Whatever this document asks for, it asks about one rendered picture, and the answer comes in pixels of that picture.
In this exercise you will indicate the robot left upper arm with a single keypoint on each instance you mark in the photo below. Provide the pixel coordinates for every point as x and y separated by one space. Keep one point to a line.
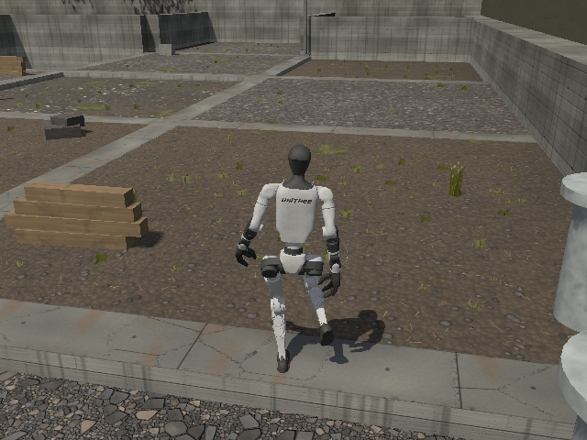
267 192

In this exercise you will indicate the robot right hand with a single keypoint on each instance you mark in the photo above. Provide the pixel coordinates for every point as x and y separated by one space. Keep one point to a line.
333 285

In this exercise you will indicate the left robot forearm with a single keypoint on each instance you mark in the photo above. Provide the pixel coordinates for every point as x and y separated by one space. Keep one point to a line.
246 237

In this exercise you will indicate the robot right upper arm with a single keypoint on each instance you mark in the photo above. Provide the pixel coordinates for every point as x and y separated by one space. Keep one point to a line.
325 195

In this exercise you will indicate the right robot forearm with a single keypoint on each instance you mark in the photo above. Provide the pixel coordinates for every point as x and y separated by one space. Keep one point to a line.
334 253

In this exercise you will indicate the robot left hand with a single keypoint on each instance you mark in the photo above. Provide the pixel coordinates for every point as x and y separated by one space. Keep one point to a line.
250 253

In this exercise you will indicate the robot left foot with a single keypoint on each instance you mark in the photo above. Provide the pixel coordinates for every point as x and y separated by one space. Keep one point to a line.
283 364

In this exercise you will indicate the left robot thigh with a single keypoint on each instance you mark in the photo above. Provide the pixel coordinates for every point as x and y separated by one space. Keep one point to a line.
270 270

